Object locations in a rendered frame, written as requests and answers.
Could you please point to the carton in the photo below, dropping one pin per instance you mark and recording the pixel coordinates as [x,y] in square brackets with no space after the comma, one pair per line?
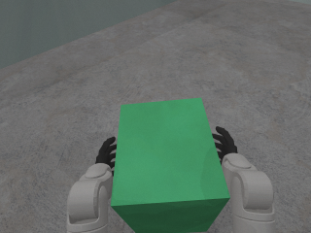
[168,177]

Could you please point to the robot right forearm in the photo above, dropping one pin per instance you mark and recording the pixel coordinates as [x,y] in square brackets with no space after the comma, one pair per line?
[251,196]

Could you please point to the right robot hand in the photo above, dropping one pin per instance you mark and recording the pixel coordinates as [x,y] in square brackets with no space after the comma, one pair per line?
[227,143]

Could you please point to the robot left forearm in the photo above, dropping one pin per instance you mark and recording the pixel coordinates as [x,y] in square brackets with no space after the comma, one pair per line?
[87,201]

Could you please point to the left robot hand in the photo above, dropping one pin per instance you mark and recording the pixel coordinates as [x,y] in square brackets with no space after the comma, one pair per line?
[104,155]

